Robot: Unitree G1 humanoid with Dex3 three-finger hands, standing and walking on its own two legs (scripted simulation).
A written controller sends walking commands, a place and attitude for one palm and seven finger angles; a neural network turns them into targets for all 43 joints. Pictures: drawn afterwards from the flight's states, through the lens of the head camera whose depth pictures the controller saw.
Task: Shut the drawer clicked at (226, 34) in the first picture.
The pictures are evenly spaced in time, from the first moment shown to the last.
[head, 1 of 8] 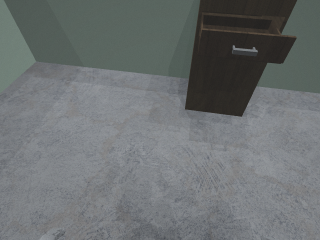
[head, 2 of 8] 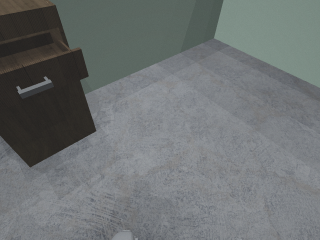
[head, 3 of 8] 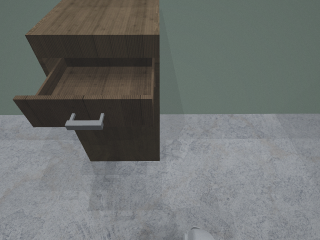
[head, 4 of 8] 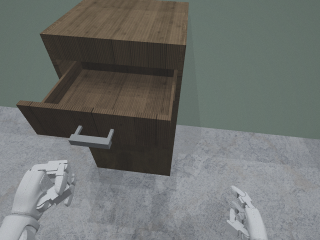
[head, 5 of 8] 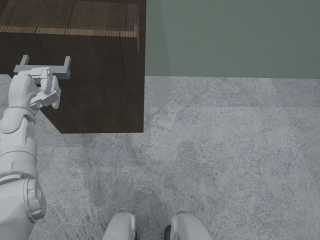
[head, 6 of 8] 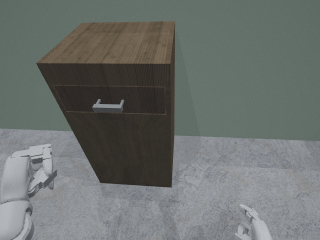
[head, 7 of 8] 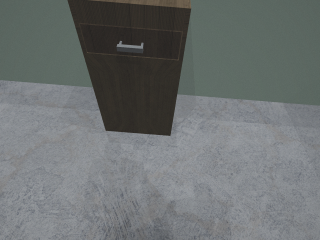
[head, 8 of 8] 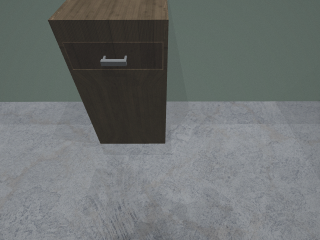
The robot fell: no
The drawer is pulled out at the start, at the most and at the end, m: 0.25 0.25 0.00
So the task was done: yes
